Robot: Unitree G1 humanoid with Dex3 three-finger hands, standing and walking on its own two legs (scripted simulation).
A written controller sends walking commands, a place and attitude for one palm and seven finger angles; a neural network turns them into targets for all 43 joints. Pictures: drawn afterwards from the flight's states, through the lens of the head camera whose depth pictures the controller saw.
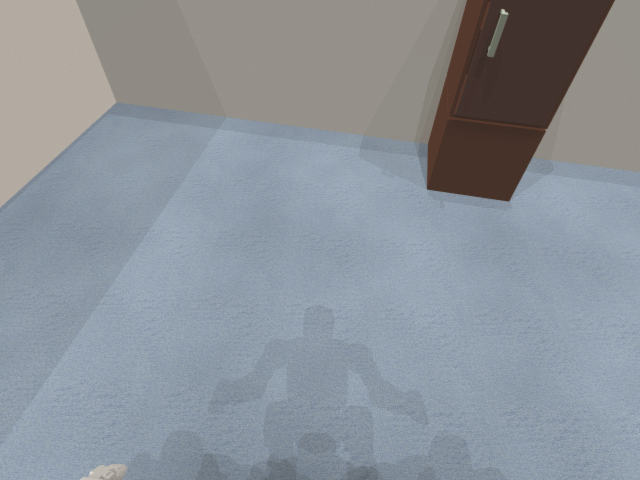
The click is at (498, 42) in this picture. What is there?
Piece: cupboard door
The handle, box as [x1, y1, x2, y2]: [487, 9, 508, 56]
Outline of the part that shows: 503,9 501,9 500,11 501,14 491,43 488,47 488,56 493,56 508,14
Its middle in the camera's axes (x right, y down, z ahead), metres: +0.60 -0.70 +1.31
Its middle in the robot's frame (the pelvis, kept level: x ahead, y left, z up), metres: +1.47 -0.53 -0.02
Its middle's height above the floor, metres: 0.75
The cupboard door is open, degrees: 0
